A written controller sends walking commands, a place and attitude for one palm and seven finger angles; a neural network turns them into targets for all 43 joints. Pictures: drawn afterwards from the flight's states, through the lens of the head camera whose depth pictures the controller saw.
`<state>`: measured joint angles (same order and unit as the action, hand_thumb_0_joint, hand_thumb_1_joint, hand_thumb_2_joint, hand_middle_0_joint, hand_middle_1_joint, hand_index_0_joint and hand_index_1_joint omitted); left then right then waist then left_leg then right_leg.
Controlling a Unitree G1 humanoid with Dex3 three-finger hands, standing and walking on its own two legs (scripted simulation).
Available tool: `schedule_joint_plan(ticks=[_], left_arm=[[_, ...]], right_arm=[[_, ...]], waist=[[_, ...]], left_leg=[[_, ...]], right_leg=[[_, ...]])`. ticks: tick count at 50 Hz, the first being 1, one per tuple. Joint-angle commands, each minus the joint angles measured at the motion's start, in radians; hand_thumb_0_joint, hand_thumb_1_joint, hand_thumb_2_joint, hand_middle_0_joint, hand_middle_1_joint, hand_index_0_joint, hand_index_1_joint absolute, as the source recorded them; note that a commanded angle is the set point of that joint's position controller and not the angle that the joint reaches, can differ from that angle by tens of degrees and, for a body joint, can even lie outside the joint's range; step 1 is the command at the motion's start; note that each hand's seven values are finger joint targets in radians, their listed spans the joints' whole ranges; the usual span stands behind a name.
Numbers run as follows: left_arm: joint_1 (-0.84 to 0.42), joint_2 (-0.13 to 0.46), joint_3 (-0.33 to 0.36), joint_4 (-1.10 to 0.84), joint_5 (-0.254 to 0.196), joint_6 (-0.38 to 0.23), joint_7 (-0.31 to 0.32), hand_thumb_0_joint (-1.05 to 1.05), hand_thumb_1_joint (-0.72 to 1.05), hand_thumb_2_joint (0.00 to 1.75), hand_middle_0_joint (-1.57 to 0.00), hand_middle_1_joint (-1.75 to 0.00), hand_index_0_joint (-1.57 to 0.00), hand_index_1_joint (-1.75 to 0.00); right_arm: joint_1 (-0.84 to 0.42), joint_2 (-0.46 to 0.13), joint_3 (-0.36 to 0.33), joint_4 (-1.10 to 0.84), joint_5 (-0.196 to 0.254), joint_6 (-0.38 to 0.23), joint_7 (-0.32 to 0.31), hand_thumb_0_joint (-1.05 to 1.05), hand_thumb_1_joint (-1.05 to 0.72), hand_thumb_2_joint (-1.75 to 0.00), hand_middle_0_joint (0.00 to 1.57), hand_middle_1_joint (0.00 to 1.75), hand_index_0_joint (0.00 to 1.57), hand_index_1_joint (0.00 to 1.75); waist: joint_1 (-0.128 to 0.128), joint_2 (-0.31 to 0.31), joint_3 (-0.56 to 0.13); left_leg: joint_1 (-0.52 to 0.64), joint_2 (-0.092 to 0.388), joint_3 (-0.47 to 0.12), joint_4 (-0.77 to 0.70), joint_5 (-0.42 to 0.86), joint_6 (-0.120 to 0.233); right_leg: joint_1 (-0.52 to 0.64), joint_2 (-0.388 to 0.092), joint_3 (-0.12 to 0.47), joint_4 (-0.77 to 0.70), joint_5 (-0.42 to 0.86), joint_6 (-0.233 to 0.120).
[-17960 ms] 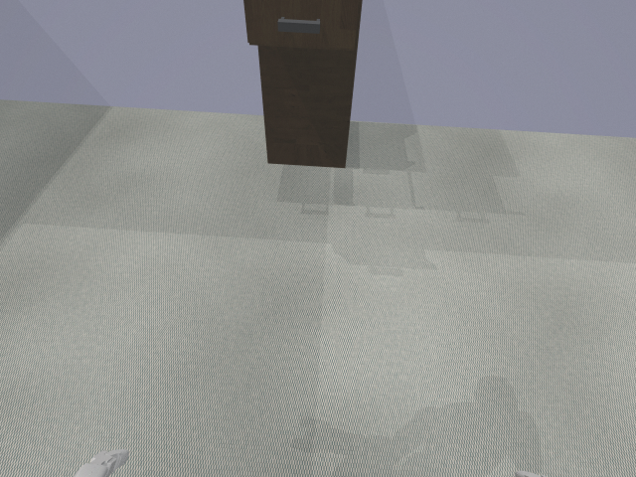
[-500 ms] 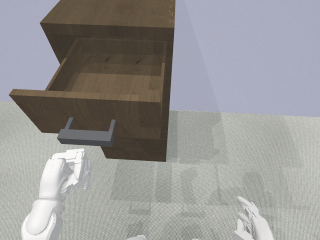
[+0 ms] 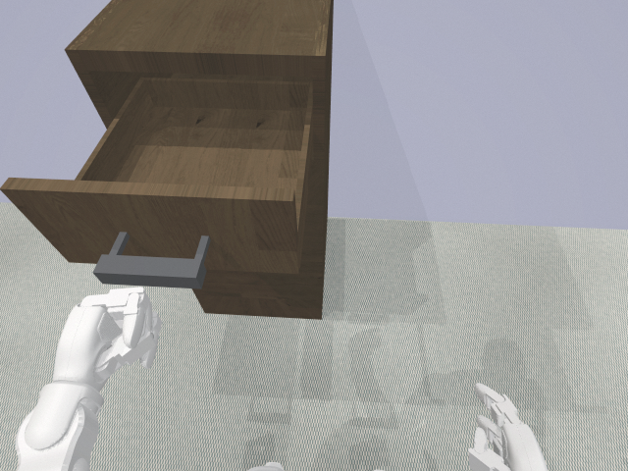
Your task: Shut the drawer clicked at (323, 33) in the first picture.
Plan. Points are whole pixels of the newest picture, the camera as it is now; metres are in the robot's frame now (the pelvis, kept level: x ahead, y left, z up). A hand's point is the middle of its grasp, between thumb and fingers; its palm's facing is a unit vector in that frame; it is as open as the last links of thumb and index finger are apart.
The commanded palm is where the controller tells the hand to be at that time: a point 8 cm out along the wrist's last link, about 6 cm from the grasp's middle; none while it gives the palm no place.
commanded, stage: push the drawer shut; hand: left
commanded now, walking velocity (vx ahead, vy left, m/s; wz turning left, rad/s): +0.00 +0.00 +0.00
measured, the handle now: (157, 256) +0.36 +0.23 +0.07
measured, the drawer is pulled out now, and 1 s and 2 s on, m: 0.26 0.16 0.05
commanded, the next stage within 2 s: none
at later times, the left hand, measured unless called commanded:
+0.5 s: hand (154, 297) +0.30 +0.21 +0.06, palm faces +0.00 -1.00 -0.05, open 2.9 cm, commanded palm +0.29 +0.26 +0.07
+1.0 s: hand (172, 247) +0.38 +0.21 +0.07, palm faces -0.03 -1.00 -0.02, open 3.0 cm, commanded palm +0.35 +0.26 +0.07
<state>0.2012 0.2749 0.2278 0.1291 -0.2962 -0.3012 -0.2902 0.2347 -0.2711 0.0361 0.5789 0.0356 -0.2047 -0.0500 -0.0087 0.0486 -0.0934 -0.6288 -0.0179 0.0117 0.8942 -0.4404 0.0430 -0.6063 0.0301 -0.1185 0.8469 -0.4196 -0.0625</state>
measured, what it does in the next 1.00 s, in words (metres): stands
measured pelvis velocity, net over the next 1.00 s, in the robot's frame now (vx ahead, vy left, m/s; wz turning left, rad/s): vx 0.00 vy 0.01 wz -0.03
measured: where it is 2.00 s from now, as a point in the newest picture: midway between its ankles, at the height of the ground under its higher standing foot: outside the picture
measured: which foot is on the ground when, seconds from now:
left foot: down 0.00-1.00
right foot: down 0.00-1.00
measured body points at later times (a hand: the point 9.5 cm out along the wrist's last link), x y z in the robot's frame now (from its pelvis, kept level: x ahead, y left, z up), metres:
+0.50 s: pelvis -0.01 +0.00 +0.00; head +0.05 -0.01 +0.45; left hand +0.30 +0.27 +0.07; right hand +0.14 -0.25 -0.10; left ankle +0.00 +0.09 -0.69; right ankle +0.00 -0.08 -0.69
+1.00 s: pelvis +0.00 +0.01 +0.00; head +0.06 +0.01 +0.45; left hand +0.37 +0.26 +0.07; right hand +0.09 -0.25 -0.10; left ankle +0.00 +0.09 -0.69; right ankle +0.00 -0.08 -0.69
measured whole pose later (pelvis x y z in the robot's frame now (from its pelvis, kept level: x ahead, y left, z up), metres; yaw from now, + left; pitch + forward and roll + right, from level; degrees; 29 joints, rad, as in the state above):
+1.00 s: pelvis +0.00 +0.01 +0.00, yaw -2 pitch +12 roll -1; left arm -0.34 0.35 0.30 0.66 -0.24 -0.33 -0.30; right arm 0.31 -0.27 0.04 0.62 0.04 -0.10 -0.03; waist -0.06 0.02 -0.08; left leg -0.66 -0.02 0.05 0.86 -0.42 0.06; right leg -0.65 0.03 -0.08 0.82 -0.39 -0.05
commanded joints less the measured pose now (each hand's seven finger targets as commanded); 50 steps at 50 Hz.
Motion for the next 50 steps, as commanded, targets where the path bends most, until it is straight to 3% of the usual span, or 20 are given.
schedule_joint_plan(ticks=[1, 3, 8, 12, 15, 16, 19, 21, 22, 25, 27, 29, 31, 32, 36, 38, 41, 43, 48, 50], left_arm=[[-0.236, 0.19, 0.105, -0.182, -0.029, -0.07, -0.012, 0.0, 0.9, 0.9, -1.4, -1.6, -1.4, -1.6], [-0.239, 0.21, 0.131, -0.161, -0.032, -0.075, -0.009, 0.0, 0.9, 0.9, -1.4, -1.6, -1.4, -1.6], [-0.24, 0.217, 0.145, -0.057, -0.034, -0.06, -0.023, 0.0, 0.9, 0.9, -1.4, -1.6, -1.4, -1.6], [-0.353, 0.237, 0.149, -0.04, -0.037, -0.055, -0.032, 0.0, 0.9, 0.9, -1.4, -1.6, -1.4, -1.6], [-0.403, 0.223, 0.132, -0.023, -0.035, -0.063, -0.037, 0.0, 0.9, 0.9, -1.4, -1.6, -1.4, -1.6], [-0.398, 0.238, 0.156, -0.008, -0.038, -0.065, -0.037, 0.0, 0.9, 0.9, -1.4, -1.6, -1.4, -1.6], [-0.507, 0.231, 0.125, 0.021, -0.031, -0.072, -0.041, 0.0, 0.9, 0.9, -1.4, -1.6, -1.4, -1.6], [-0.535, 0.229, 0.122, 0.053, -0.031, -0.072, -0.044, 0.0, 0.9, 0.9, -1.4, -1.6, -1.4, -1.6], [-0.564, 0.262, 0.141, 0.058, -0.027, -0.076, -0.04, 0.0, 0.9, 0.9, -1.4, -1.6, -1.4, -1.6], [-0.609, 0.236, 0.11, 0.08, -0.019, -0.078, -0.038, 0.0, 0.9, 0.9, -1.4, -1.6, -1.4, -1.6], [-0.645, 0.256, 0.119, 0.112, -0.014, -0.076, -0.029, 0.0, 0.9, 0.9, -1.4, -1.6, -1.4, -1.6], [-0.7, 0.214, 0.071, 0.117, -0.007, -0.076, -0.024, 0.0, 0.9, 0.9, -1.4, -1.6, -1.4, -1.6], [-0.726, 0.243, 0.098, 0.169, 0.0, -0.073, -0.014, 0.0, 0.9, 0.9, -1.4, -1.6, -1.4, -1.6], [-0.744, 0.269, 0.111, 0.193, 0.007, -0.075, -0.007, 0.0, 0.9, 0.9, -1.4, -1.6, -1.4, -1.6], [-0.822, 0.266, 0.106, 0.243, 0.019, -0.077, -0.004, 0.0, 0.9, 0.9, -1.4, -1.6, -1.4, -1.6], [-0.812, 0.293, 0.135, 0.292, 0.022, -0.076, -0.004, 0.0, 0.9, 0.9, -1.4, -1.6, -1.4, -1.6], [-0.836, 0.301, 0.141, 0.297, 0.025, -0.082, -0.011, 0.0, 0.9, 0.9, -1.4, -1.6, -1.4, -1.6], [-0.818, 0.287, 0.132, 0.303, 0.029, -0.084, -0.01, 0.0, 0.9, 0.9, -1.4, -1.6, -1.4, -1.6], [-0.854, 0.31, 0.153, 0.341, 0.034, -0.095, -0.001, 0.0, 0.9, 0.9, -1.4, -1.6, -1.4, -1.6], [-0.866, 0.289, 0.135, 0.322, 0.037, -0.102, 0.003, 0.0, 0.9, 0.9, -1.4, -1.6, -1.4, -1.6]], right_arm=[[-0.036, -0.119, -0.052, -0.133, 0.009, -0.055, -0.019, 0.0, -0.9, -0.9, 0.2, 0.3, 0.2, 0.3], [-0.028, -0.12, -0.052, -0.126, 0.007, -0.054, -0.018, 0.0, -0.9, -0.9, 0.2, 0.3, 0.2, 0.3], [-0.024, -0.122, -0.05, -0.119, 0.01, -0.039, -0.011, 0.0, -0.9, -0.9, 0.2, 0.3, 0.2, 0.3], [-0.023, -0.128, -0.05, -0.111, 0.013, -0.031, -0.013, 0.0, -0.9, -0.9, 0.2, 0.3, 0.2, 0.3], [-0.014, -0.129, -0.053, -0.106, 0.013, -0.029, -0.014, 0.0, -0.9, -0.9, 0.2, 0.3, 0.2, 0.3], [-0.01, -0.13, -0.055, -0.104, 0.012, -0.028, -0.016, 0.0, -0.9, -0.9, 0.2, 0.3, 0.2, 0.3], [-0.01, -0.129, -0.052, -0.092, 0.015, -0.022, -0.019, 0.0, -0.9, -0.9, 0.2, 0.3, 0.2, 0.3], [-0.006, -0.131, -0.051, -0.089, 0.015, -0.022, -0.02, 0.0, -0.9, -0.9, 0.2, 0.3, 0.2, 0.3], [-0.003, -0.136, -0.053, -0.082, 0.016, -0.018, -0.023, 0.0, -0.9, -0.9, 0.2, 0.3, 0.2, 0.3], [-0.003, -0.13, -0.051, -0.084, 0.017, -0.016, -0.023, 0.0, -0.9, -0.9, 0.2, 0.3, 0.2, 0.3], [0.006, -0.137, -0.05, -0.076, 0.015, -0.012, -0.024, 0.0, -0.9, -0.9, 0.2, 0.3, 0.2, 0.3], [0.007, -0.132, -0.048, -0.08, 0.017, -0.008, -0.022, 0.0, -0.9, -0.9, 0.2, 0.3, 0.2, 0.3], [0.012, -0.136, -0.047, -0.074, 0.015, -0.001, -0.023, 0.0, -0.9, -0.9, 0.2, 0.3, 0.2, 0.3], [0.019, -0.142, -0.046, -0.066, 0.014, 0.005, -0.023, 0.0, -0.9, -0.9, 0.2, 0.3, 0.2, 0.3], [0.033, -0.14, -0.046, -0.069, 0.013, 0.019, -0.019, 0.0, -0.9, -0.9, 0.2, 0.3, 0.2, 0.3], [0.047, -0.144, -0.046, -0.07, 0.011, 0.031, -0.017, 0.0, -0.9, -0.9, 0.2, 0.3, 0.2, 0.3], [0.058, -0.141, -0.048, -0.074, 0.01, 0.042, -0.011, 0.0, -0.9, -0.9, 0.2, 0.3, 0.2, 0.3], [0.071, -0.14, -0.05, -0.081, 0.007, 0.049, -0.005, 0.0, -0.9, -0.9, 0.2, 0.3, 0.2, 0.3], [0.095, -0.147, -0.055, -0.078, 0.005, 0.069, 0.003, 0.0, -0.9, -0.9, 0.2, 0.3, 0.2, 0.3], [0.098, -0.144, -0.06, -0.081, 0.005, 0.074, 0.008, 0.0, -0.9, -0.9, 0.2, 0.3, 0.2, 0.3]], waist=[[-0.018, 0.002, -0.215], [-0.011, -0.01, -0.248], [-0.01, -0.03, -0.216], [-0.028, -0.035, -0.191], [-0.036, -0.037, -0.214], [-0.024, -0.037, -0.233], [-0.046, -0.027, -0.222], [-0.046, -0.026, -0.223], [-0.048, -0.037, -0.229], [-0.042, 0.015, -0.244], [-0.047, -0.034, -0.24], [-0.058, -0.014, -0.25], [-0.052, 0.001, -0.226], [-0.06, -0.036, -0.216], [-0.057, -0.008, -0.248], [-0.053, -0.049, -0.259], [-0.042, 0.013, -0.293], [-0.04, 0.015, -0.318], [-0.046, -0.025, -0.295], [-0.048, 0.015, -0.301]], left_leg=[[0.08, 0.014, -0.049, -0.128, 0.238, -0.013], [0.086, 0.015, -0.046, -0.124, 0.272, -0.012], [0.045, 0.013, -0.032, -0.115, 0.287, -0.012], [0.034, 0.015, -0.034, -0.115, 0.26, -0.01], [0.058, 0.015, -0.035, -0.121, 0.267, -0.009], [0.057, 0.014, -0.034, -0.119, 0.269, -0.01], [0.056, 0.015, -0.036, -0.12, 0.239, -0.009], [0.066, 0.016, -0.04, -0.126, 0.217, -0.009], [0.06, 0.019, -0.042, -0.124, 0.214, -0.007], [0.089, 0.018, -0.046, -0.14, 0.207, -0.011], [0.082, 0.021, -0.056, -0.144, 0.204, -0.008], [0.1, 0.019, -0.054, -0.15, 0.196, -0.009], [0.09, 0.019, -0.056, -0.156, 0.164, -0.012], [0.075, 0.023, -0.06, -0.153, 0.158, -0.008], [0.085, 0.02, -0.057, -0.158, 0.161, -0.012], [0.065, 0.019, -0.054, -0.154, 0.176, -0.008], [0.093, 0.02, -0.054, -0.158, 0.224, -0.016], [0.113, 0.022, -0.053, -0.154, 0.269, -0.015], [0.101, 0.027, -0.056, -0.158, 0.291, -0.018], [0.13, 0.03, -0.056, -0.159, 0.316, -0.023]], right_leg=[[0.168, -0.038, 0.124, -0.137, 0.226, 0.046], [0.196, -0.037, 0.128, -0.129, 0.272, 0.049], [0.222, -0.05, 0.159, -0.138, 0.34, 0.061], [0.202, -0.053, 0.169, -0.153, 0.302, 0.062], [0.195, -0.051, 0.158, -0.147, 0.309, 0.061], [0.208, -0.053, 0.162, -0.146, 0.31, 0.061], [0.179, -0.052, 0.164, -0.15, 0.265, 0.061], [0.164, -0.049, 0.158, -0.153, 0.228, 0.056], [0.165, -0.048, 0.159, -0.153, 0.216, 0.056], [0.155, -0.046, 0.147, -0.148, 0.205, 0.048], [0.15, -0.041, 0.14, -0.147, 0.197, 0.048], [0.129, -0.041, 0.134, -0.144, 0.193, 0.049], [0.116, -0.04, 0.135, -0.151, 0.156, 0.045], [0.114, -0.038, 0.135, -0.153, 0.144, 0.046], [0.116, -0.038, 0.132, -0.143, 0.155, 0.043], [0.14, -0.034, 0.138, -0.141, 0.176, 0.044], [0.152, -0.032, 0.128, -0.126, 0.228, 0.037], [0.159, -0.027, 0.124, -0.117, 0.271, 0.036], [0.15, -0.019, 0.116, -0.113, 0.292, 0.037], [0.133, -0.019, 0.111, -0.11, 0.302, 0.034]])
